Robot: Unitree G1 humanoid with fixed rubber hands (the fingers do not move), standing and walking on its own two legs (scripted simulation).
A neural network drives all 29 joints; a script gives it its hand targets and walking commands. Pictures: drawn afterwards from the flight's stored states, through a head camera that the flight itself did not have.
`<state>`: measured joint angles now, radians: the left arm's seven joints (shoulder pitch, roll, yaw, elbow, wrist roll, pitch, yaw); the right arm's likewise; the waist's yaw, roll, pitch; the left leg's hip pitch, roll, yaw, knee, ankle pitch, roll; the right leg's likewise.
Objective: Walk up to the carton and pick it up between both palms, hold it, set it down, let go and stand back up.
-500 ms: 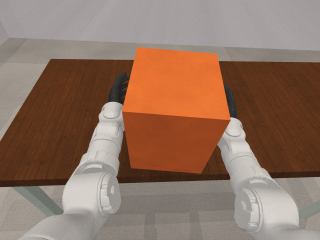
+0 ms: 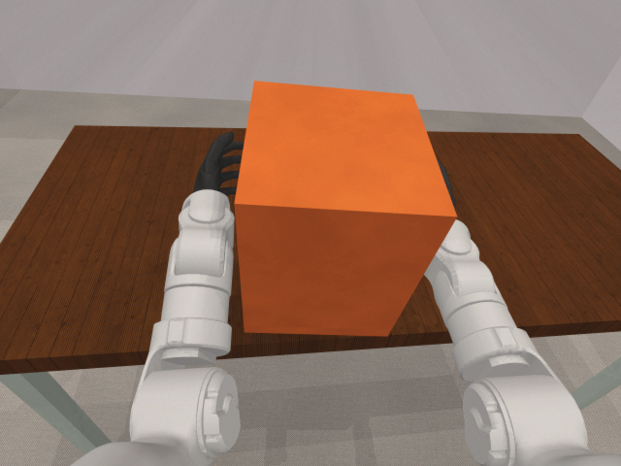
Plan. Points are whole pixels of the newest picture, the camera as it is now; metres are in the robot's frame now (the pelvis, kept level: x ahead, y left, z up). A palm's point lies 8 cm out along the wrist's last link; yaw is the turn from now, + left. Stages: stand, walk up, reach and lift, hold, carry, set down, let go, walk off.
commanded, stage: reach and lift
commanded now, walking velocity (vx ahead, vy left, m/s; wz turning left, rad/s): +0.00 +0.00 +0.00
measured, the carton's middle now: (325, 217) +0.38 +0.01 +0.14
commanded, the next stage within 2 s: hold in 1.14 s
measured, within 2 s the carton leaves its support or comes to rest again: neither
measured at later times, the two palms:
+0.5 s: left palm (213, 185) +0.37 +0.15 +0.19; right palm (450, 206) +0.37 -0.14 +0.18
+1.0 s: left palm (219, 177) +0.37 +0.14 +0.20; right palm (459, 202) +0.36 -0.15 +0.19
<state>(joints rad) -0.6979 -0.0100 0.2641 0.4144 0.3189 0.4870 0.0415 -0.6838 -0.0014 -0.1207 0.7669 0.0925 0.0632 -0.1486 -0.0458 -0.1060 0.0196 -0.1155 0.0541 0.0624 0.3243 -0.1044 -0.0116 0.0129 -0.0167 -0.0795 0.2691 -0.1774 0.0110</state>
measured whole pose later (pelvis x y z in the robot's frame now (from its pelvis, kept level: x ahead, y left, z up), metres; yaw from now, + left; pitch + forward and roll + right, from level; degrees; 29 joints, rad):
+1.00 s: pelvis +0.00 +0.00 +0.00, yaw -1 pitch -7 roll -1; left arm -0.67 -0.03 0.27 0.21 0.30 0.70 0.04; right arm -0.70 -0.05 -0.03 0.59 0.21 0.29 -0.18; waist -0.08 -0.06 0.00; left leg -0.09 0.05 0.05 0.33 -0.12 -0.01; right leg 0.02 -0.01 -0.06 0.30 -0.19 0.01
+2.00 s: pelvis +0.00 -0.01 +0.00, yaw -1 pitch -8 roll -1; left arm -0.69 -0.02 0.30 0.14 0.32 0.80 0.00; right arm -0.74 -0.06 0.00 0.55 0.25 0.38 -0.21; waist -0.08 -0.06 0.01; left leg -0.06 0.05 0.03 0.33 -0.12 -0.02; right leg 0.05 -0.01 -0.05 0.30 -0.20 0.00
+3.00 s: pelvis +0.00 -0.01 +0.00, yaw +0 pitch -8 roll -1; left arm -0.67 -0.01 0.28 0.10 0.30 0.81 -0.01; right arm -0.72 -0.05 -0.02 0.48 0.25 0.41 -0.22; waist -0.09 -0.06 0.01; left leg -0.07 0.04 0.01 0.34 -0.12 -0.02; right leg 0.04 0.00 -0.05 0.30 -0.20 0.00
